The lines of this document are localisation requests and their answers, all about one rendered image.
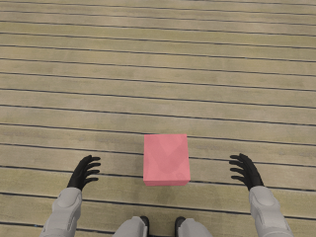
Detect robot right thigh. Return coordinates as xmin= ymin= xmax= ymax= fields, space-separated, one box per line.
xmin=178 ymin=221 xmax=213 ymax=237

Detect right robot forearm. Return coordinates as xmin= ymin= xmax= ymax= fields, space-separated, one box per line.
xmin=249 ymin=186 xmax=294 ymax=237

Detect right robot hand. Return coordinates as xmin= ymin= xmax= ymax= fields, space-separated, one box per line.
xmin=229 ymin=153 xmax=265 ymax=191

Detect carton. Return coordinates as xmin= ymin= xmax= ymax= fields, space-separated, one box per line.
xmin=143 ymin=133 xmax=191 ymax=187

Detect left robot hand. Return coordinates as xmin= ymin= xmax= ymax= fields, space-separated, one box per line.
xmin=66 ymin=155 xmax=101 ymax=192

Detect left robot shin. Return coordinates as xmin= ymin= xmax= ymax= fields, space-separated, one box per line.
xmin=131 ymin=216 xmax=144 ymax=223

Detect left robot forearm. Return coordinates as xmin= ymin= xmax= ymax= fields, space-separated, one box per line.
xmin=39 ymin=187 xmax=83 ymax=237

